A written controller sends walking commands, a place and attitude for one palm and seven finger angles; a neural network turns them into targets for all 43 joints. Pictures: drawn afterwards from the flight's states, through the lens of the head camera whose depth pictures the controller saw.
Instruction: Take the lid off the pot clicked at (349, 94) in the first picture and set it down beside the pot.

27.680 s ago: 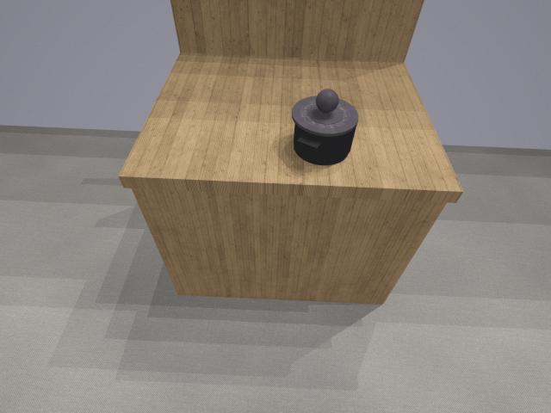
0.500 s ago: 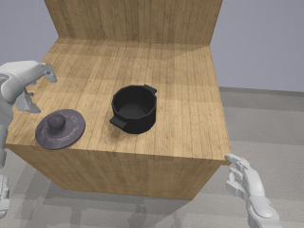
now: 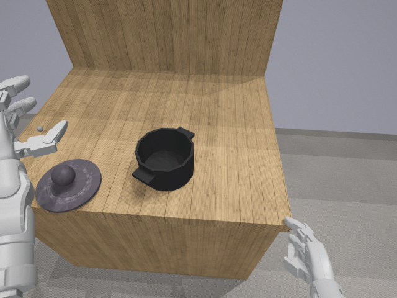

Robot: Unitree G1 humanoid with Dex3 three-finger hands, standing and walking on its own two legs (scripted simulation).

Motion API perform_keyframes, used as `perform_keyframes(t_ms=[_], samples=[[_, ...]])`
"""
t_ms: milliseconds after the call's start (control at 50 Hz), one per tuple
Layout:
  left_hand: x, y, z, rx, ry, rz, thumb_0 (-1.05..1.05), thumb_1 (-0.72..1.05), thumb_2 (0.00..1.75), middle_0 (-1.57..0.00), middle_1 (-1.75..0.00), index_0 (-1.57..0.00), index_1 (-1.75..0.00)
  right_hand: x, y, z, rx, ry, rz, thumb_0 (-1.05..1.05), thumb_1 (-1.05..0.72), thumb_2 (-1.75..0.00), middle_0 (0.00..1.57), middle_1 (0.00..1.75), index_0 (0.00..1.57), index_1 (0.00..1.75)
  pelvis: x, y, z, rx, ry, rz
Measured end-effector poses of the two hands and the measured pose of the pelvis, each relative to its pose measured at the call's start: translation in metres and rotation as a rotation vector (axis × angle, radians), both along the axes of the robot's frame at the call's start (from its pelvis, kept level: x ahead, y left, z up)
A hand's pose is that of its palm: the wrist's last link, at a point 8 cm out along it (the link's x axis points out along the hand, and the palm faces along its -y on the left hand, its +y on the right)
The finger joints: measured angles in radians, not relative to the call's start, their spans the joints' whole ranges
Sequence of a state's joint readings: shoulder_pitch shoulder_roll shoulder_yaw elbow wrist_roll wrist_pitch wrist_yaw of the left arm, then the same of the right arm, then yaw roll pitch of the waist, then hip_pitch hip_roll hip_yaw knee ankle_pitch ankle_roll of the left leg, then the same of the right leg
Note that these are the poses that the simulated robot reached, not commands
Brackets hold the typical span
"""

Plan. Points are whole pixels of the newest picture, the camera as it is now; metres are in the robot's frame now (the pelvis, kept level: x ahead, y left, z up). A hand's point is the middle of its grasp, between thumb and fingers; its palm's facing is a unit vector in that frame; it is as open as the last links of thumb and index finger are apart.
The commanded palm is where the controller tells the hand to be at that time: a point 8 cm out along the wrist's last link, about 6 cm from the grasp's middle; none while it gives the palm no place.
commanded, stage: draw the hand back to the body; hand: left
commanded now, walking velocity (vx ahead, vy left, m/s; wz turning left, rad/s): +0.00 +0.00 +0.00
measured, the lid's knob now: (63, 175) +0.38 +0.37 -0.03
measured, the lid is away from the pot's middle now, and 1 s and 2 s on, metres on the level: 0.26 0.26 0.26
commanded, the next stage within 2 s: step back with the hand held close in 1.36 s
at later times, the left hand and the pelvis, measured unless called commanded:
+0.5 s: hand (29, 165) +0.26 +0.28 +0.18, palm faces +0.53 -0.81 -0.24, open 8.1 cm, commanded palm +0.21 +0.31 +0.19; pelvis -0.01 +0.00 +0.00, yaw +0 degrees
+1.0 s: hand (25, 212) +0.20 +0.26 +0.16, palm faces +0.47 -0.83 -0.31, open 7.4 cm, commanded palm +0.14 +0.29 +0.18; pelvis -0.02 +0.00 +0.00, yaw +0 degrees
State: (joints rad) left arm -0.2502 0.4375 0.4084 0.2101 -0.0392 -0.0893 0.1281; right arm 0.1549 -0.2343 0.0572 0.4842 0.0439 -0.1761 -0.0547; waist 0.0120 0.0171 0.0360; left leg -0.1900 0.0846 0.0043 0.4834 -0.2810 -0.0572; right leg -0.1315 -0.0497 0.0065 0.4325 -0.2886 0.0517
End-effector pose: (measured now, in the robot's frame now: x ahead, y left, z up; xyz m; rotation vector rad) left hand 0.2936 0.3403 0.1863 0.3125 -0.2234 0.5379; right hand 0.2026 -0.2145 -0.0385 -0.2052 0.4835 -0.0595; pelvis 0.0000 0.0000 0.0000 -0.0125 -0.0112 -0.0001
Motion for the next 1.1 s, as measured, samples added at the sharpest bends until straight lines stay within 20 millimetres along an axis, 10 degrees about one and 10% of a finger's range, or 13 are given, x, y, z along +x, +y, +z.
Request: perform_keyframes(t_ms=[620, 1100], samples=[[-0.095, -0.025, -0.005, 0.027, -0.004, -0.019, 0.01, 0.81, 0.89, -0.23, -0.34, -0.23, -0.34, -0.001, 0.002, -0.002, 0.021, -0.016, -0.009, 0.02, -0.9, -0.9, 0.21, 0.3, 0.28, 0.35, -0.014, 0.001, 0.0, 0.005, -0.05, 0.004], [-0.15, -0.048, -0.014, 0.074, 0.072, -0.069, 0.01, 0.89, 0.9, -0.21, -0.3, -0.21, -0.3, -0.004, 0.008, -0.002, 0.002, -0.015, -0.002, 0.02, -0.9, -0.9, 0.21, 0.3, 0.22, 0.32, -0.013, 0.004, 0.001, 0.0, -0.054, 0.005]])
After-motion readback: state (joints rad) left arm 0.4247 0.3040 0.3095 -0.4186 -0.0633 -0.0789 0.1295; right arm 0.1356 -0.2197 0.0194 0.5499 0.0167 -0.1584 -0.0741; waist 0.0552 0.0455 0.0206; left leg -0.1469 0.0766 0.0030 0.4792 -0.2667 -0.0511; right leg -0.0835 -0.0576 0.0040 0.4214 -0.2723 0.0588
